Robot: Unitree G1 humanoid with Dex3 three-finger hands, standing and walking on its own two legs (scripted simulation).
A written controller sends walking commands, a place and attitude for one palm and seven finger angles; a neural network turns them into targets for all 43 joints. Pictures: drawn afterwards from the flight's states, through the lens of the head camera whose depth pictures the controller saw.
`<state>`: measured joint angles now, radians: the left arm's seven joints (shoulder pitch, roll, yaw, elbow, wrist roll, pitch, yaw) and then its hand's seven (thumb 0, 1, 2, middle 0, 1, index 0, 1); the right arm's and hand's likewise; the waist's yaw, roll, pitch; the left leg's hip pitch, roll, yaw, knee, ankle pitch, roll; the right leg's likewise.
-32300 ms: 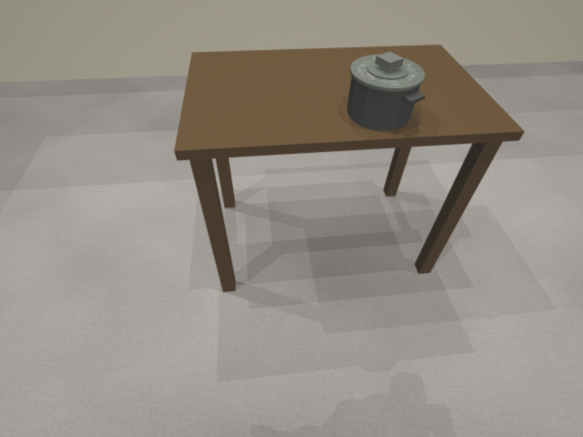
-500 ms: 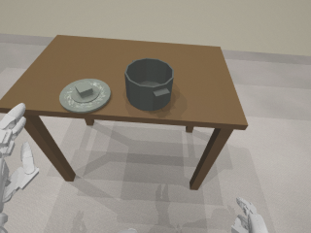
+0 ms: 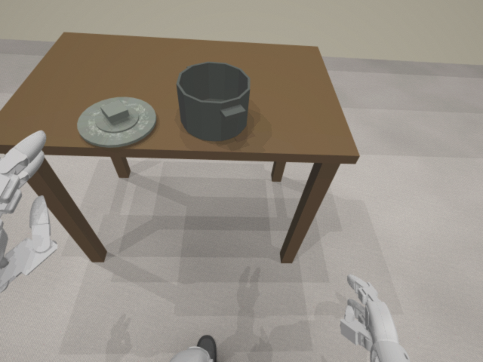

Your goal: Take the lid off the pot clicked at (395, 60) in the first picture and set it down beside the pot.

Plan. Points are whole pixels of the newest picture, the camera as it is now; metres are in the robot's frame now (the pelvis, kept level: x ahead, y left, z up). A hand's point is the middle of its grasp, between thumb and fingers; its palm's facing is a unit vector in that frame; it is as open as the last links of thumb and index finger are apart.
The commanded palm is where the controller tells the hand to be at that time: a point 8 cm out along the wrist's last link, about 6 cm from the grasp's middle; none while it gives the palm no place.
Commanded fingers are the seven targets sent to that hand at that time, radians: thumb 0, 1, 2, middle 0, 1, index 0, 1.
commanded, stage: step back with the hand held close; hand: left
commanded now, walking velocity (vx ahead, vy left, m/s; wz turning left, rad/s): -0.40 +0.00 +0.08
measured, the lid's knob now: (115, 111) +0.65 +0.34 +0.00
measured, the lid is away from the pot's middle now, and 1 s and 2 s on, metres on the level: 0.25 0.25 0.25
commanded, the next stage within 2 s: stop stepping back and stand still in 0.20 s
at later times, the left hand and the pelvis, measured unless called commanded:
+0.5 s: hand out of the picture +0.05 +0.21 +0.18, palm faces +0.24 -0.80 -0.54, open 7.4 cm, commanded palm +0.00 +0.27 +0.19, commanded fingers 0.00 0.90 0.90 -0.20 -0.30 -0.20 -0.30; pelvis -0.12 -0.01 +0.00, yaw +2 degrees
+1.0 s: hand out of the picture +0.01 +0.24 +0.19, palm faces +0.42 -0.78 -0.47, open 7.4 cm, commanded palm -0.05 +0.29 +0.19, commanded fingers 0.00 0.90 0.90 -0.20 -0.30 -0.20 -0.30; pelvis -0.15 +0.00 +0.01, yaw +5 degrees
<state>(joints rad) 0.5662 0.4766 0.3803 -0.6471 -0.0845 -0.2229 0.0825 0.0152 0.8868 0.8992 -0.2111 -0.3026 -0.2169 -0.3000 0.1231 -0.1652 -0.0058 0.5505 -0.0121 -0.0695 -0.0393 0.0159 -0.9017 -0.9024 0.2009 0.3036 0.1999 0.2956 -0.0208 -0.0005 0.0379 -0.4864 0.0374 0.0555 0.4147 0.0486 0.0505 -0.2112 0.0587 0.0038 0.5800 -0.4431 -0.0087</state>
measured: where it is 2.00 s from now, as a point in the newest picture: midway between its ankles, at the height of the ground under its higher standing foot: outside the picture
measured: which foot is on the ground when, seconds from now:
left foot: down 0.00-0.04, up 0.06-0.22, down 0.24-0.50, up 0.52-0.78, down 0.80-1.00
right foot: down 0.00-0.26, up 0.28-0.48, down 0.50-1.00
